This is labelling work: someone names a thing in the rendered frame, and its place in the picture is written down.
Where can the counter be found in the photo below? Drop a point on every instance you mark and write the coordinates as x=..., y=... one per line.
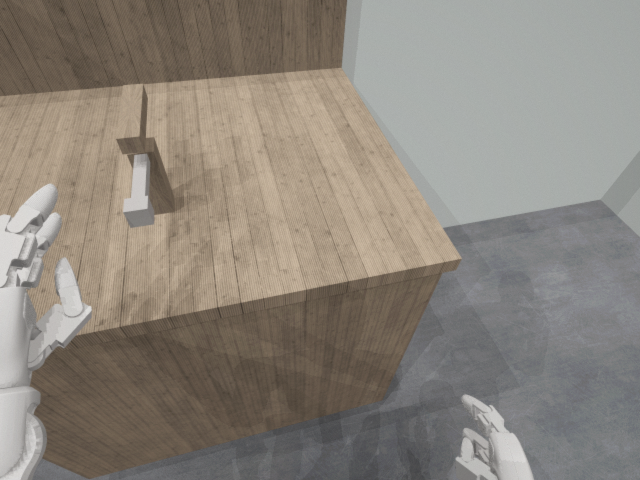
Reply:
x=291, y=258

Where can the robot left hand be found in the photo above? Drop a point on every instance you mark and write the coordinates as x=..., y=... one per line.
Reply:
x=24, y=240

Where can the robot left forearm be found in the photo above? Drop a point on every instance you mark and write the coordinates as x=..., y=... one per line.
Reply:
x=23, y=437

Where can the tap lever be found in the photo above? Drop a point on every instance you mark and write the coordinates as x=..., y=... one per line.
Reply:
x=138, y=209

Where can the robot right hand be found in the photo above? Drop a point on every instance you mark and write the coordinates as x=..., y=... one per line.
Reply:
x=500, y=458

